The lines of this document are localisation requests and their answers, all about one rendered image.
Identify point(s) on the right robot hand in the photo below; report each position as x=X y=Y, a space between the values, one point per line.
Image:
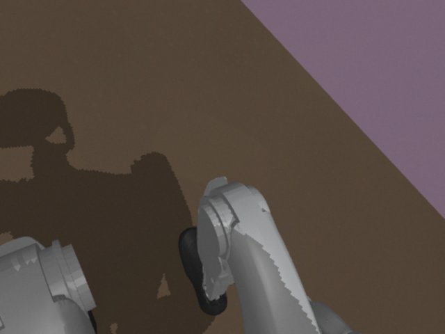
x=328 y=321

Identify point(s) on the right robot foot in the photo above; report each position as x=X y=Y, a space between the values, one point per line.
x=193 y=268

